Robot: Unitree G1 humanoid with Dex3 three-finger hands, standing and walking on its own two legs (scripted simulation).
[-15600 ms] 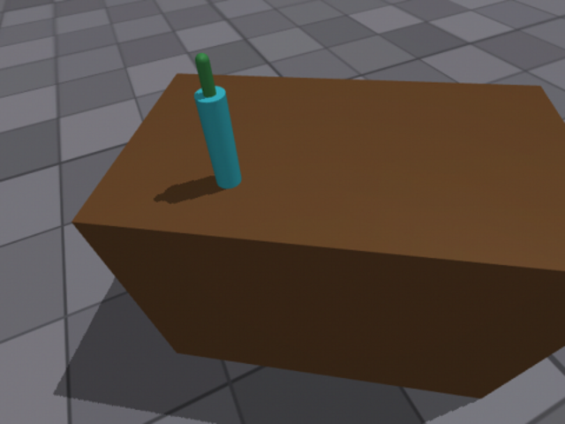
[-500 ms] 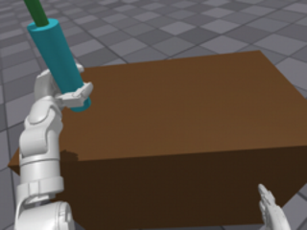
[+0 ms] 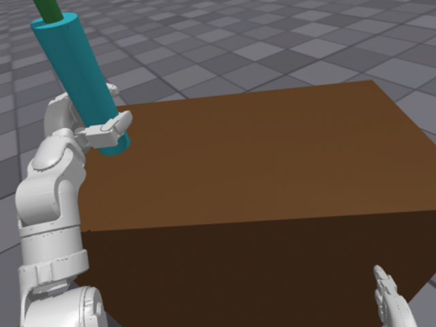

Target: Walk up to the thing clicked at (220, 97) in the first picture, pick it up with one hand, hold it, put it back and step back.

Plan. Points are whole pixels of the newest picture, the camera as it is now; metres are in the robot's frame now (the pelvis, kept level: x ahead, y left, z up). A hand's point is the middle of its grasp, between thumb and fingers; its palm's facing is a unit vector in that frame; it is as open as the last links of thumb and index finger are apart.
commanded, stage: lift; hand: left
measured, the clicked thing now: (79, 72) +0.36 +0.19 +0.35
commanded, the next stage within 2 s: hold in 0.08 s
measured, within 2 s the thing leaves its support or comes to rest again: neither
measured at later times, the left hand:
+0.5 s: hand (100, 107) +0.35 +0.18 +0.30, palm faces +0.13 -0.99 +0.02, open 7.5 cm
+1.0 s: hand (101, 109) +0.34 +0.17 +0.30, palm faces +0.12 -0.99 +0.02, open 7.5 cm
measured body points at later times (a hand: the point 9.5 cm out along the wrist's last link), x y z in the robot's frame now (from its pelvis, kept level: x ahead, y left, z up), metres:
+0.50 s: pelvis +0.00 +0.01 +0.00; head -0.05 -0.03 +0.45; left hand +0.34 +0.23 +0.30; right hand +0.17 -0.25 -0.07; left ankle +0.00 +0.12 -0.73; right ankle +0.02 -0.13 -0.73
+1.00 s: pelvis -0.01 +0.01 +0.00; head -0.06 -0.03 +0.45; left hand +0.32 +0.23 +0.31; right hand +0.16 -0.25 -0.07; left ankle +0.00 +0.12 -0.73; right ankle +0.02 -0.13 -0.73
